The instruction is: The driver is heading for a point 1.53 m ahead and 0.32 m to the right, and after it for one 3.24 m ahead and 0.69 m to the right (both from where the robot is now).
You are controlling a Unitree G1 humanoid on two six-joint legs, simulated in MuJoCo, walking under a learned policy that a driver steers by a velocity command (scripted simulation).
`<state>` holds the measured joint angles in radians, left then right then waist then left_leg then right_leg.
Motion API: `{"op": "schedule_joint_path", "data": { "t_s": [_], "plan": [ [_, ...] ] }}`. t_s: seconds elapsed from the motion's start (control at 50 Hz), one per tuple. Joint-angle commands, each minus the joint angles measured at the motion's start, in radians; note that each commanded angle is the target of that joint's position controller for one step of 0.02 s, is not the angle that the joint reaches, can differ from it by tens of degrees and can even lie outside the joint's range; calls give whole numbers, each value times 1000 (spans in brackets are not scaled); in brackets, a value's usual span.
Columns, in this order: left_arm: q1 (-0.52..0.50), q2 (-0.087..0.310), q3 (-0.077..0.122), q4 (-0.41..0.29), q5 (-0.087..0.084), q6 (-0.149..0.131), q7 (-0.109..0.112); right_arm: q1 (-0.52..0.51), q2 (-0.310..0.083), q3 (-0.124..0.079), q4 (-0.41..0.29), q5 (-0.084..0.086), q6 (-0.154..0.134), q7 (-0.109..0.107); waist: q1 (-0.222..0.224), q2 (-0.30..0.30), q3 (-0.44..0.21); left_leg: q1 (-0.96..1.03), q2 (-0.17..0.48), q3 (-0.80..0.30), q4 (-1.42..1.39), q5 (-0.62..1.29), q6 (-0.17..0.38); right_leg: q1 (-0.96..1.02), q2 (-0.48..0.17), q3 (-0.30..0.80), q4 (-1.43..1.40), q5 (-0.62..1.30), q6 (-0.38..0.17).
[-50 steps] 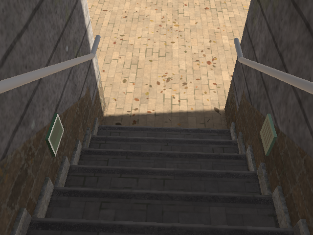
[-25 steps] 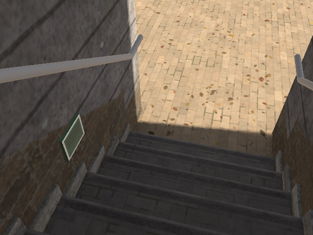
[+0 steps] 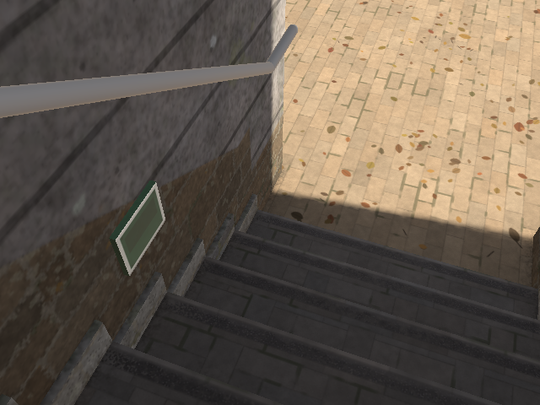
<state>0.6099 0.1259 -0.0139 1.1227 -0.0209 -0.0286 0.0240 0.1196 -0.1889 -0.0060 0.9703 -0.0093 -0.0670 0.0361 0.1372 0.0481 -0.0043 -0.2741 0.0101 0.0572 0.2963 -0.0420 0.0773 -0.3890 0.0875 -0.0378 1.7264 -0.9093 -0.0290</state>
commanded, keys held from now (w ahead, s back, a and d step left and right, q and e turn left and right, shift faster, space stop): no key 1.00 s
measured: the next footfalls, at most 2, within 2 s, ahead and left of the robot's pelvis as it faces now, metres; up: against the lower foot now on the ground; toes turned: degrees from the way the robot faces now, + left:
right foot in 0.22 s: +0.09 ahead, -0.15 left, +0.00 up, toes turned -1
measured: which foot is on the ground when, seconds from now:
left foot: down 0.00-1.00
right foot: up 0.00-0.20, down 0.22-1.00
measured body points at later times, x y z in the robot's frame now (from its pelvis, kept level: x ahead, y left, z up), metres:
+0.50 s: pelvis +0.07 -0.03 -0.02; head +0.07 -0.03 +0.43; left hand +0.09 +0.20 -0.18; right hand +0.12 -0.27 -0.17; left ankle +0.06 +0.07 -0.75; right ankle +0.05 -0.15 -0.75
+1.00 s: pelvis +0.06 -0.04 -0.01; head +0.07 -0.04 +0.44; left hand +0.02 +0.18 -0.17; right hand +0.02 -0.25 -0.18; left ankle +0.06 +0.07 -0.75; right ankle +0.05 -0.15 -0.75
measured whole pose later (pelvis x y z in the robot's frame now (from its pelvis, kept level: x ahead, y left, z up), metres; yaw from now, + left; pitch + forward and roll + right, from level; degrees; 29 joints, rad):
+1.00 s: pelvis +0.06 -0.04 -0.01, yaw +1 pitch -1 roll +0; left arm 0.36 0.16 0.05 1.10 0.02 -0.05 -0.06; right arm 0.34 -0.14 0.00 1.17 -0.03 -0.02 0.05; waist 0.01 0.00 0.05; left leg -0.22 0.02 0.06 0.48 -0.25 0.00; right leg -0.20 0.00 -0.04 0.49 -0.27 -0.02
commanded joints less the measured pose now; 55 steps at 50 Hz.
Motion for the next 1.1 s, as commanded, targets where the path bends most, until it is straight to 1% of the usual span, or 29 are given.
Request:
{"op": "schedule_joint_path", "data": {
  "t_s": [0.02, 0.04, 0.06, 0.08, 0.12, 0.16, 0.18, 0.2, 0.22, 0.24, 0.26, 0.3, 0.32, 0.34, 0.36, 0.4, 0.42, 0.46, 0.56, 0.72, 0.8, 0.82, 0.84, 0.88, 0.96, 0.98, 1.0, 1.04, 1.1],
  "plan": [
    [-71, 83, 11, -101, 12, 15, 59, 310, -86, -17, 33, 47, 12, -54, -169, -54, -221, 626, 410, -233, 215, 928, 253, -601, -108, 59, 91, 28, 8],
    [-121, 90, 18, -112, 45, 31, 42, 263, -99, -11, 26, 28, 11, -65, -135, -31, -130, 378, 387, -232, 133, 791, 275, -503, -101, 68, 73, 114, 17],
    [96, 1, -11, -77, 82, 4, -51, 274, -135, -12, 36, -109, -5, 32, -3, 8, -15, -20, 301, -106, 119, 785, 242, -294, -189, 110, -122, 416, 38],
    [133, -12, -11, -43, 77, -14, -93, 243, -74, -5, 23, -101, -19, 52, 3, -8, 77, -197, 248, -93, 86, 697, 226, -235, -205, 105, -261, 567, 56],
    [83, 39, 4, -23, 95, -42, -139, 203, -19, 26, 13, -55, -50, 50, -3, -73, 37, -357, 146, -32, 128, 472, 126, -27, -224, 74, -634, 968, 87],
    [14, 87, 21, -49, 70, -46, -143, 152, -140, 9, 3, -51, -49, 56, 20, 39, -10, -508, 138, -76, 150, 465, 49, 229, -157, 0, -644, 958, 141],
    [61, 115, 35, -46, 60, -49, -140, 139, -173, 6, -7, -32, -47, 68, 45, 52, -24, -499, 163, -99, 171, 473, 45, 291, -143, 11, -671, 917, 156],
    [121, 140, 50, -23, 71, -56, -133, 111, -200, 3, -17, -36, -44, 80, 68, 42, -31, -510, 132, -73, 247, 427, 37, 368, -128, 2, -670, 927, 153],
    [123, 152, 62, -28, 63, -61, -119, 111, -177, 11, -17, -21, -42, 95, 83, -3, -18, -454, 140, -94, 274, 414, 13, 371, -134, 1, -781, 915, 154],
    [-61, 194, 64, -79, 30, -59, -105, 220, -134, 13, 7, 28, -29, 110, -10, -94, -12, -259, 145, -146, 241, 236, -20, 251, -180, 56, -1026, 1000, 132],
    [-197, 216, 62, -110, 33, -51, -98, 339, -123, 3, 17, 60, -8, 100, -111, -128, -18, -172, 85, -118, 203, -64, -49, 234, -190, 78, -1113, 983, 92],
    [-311, 217, 69, -138, 39, -38, -91, 358, -189, -29, 7, 26, 21, 63, -162, -77, -9, -141, 76, -107, 188, -265, -11, 232, -148, 37, -1133, 780, 65],
    [-332, 219, 81, -144, 47, -36, -92, 358, -178, -39, 4, 11, 18, 43, -177, -78, 25, -121, 54, -64, 173, -273, 4, 145, -131, 35, -1141, 690, 32],
    [-327, 178, 79, -135, 49, -36, -100, 310, -159, -39, 4, 12, 8, 38, -151, -70, 70, -111, 25, -16, 183, -336, -8, 88, -142, 65, -1182, 676, 7],
    [-253, 68, 32, -96, 19, -8, -34, 251, -82, -18, 5, 5, 47, -36, -134, -81, 43, -42, 57, -68, 257, 75, -19, 132, -228, 115, -1166, 1075, -7],
    [-196, 95, 27, -72, 12, -3, 8, 272, -66, -14, 25, 36, 62, -77, -134, -94, -40, 61, 88, -78, 273, 229, -26, 182, -236, 108, -1153, 1192, 0],
    [-211, 122, 31, -78, 14, 0, 16, 261, -79, -16, 29, 35, 67, -83, -136, -84, -50, 81, 90, -80, 263, 222, -25, 187, -232, 108, -1159, 1171, -1],
    [-206, 138, 34, -76, 24, 11, 12, 244, -95, -17, 45, 23, 80, -79, -133, -78, -44, 87, 90, -78, 246, 126, -18, 192, -221, 98, -1191, 1050, -10],
    [-241, 115, 28, -73, 30, 24, -7, 181, -90, -14, 76, 13, 101, -65, -136, -72, 73, 42, 89, -89, 163, -66, -30, 138, -212, 108, -1281, 852, -15],
    [-242, 87, 22, -48, 31, 19, -12, 149, -69, -8, 128, 14, 97, -60, -137, -56, 77, 74, 100, -105, 77, -119, -46, 167, -202, 108, -1364, 736, -7],
    [-217, 82, 23, -30, 30, 18, -15, 162, -50, 1, 145, 0, 95, -53, -132, -58, 79, 77, 104, -106, 58, -150, -51, 176, -197, 106, -1386, 690, 0],
    [-188, 157, 65, -30, 35, -15, -96, 275, -36, -6, 189, -35, 69, 26, -151, -83, 228, -29, 14, -8, 37, -339, -70, 88, -107, 16, -1407, 446, -3],
    [-186, 174, 78, -28, 43, -34, -136, 273, -66, -13, 198, -38, 49, 59, -138, -46, 212, -10, -3, 10, 51, -352, -82, 67, -99, 20, -1412, 402, -7],
    [-191, 114, 82, -32, 50, -54, -152, 274, -37, -13, 198, -31, 26, 63, -135, -56, 151, 12, 3, 17, 68, -319, -78, 86, -104, 14, -1398, 433, -23],
    [-201, 92, 91, -42, 38, -62, -139, 266, -14, -6, 197, -16, 16, 49, -128, -54, 91, 0, 12, 10, 89, -245, -69, 130, -108, 13, -1350, 572, -24],
    [-225, 54, 58, -56, 51, -15, -51, 137, -42, -4, 122, -29, 53, -26, -112, -37, 18, 58, 96, -81, 118, -102, -52, 187, -194, 97, -1331, 774, -12],
    [-215, 50, 52, -44, 37, -2, -20, 157, -23, 2, 129, -6, 61, -52, -124, -62, -13, 60, 107, -91, 110, -45, -49, 229, -203, 101, -1332, 849, -5],
    [-213, 85, 52, -42, 27, 8, -4, 199, -35, 0, 155, 16, 67, -67, -132, -54, 5, 68, 106, -91, 98, -34, -48, 237, -202, 99, -1335, 869, -7],
    [-191, 69, 41, -26, 30, 18, -5, 229, -15, 4, 179, 12, 80, -67, -136, -46, 65, 67, 108, -90, 79, -71, -55, 201, -196, 97, -1353, 805, -6]
  ]
}}
Keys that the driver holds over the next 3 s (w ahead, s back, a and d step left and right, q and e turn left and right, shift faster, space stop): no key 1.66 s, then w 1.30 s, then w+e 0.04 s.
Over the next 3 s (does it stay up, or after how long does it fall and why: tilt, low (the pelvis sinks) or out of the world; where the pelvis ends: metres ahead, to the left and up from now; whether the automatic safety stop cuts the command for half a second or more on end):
stays up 0.65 -0.04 -0.38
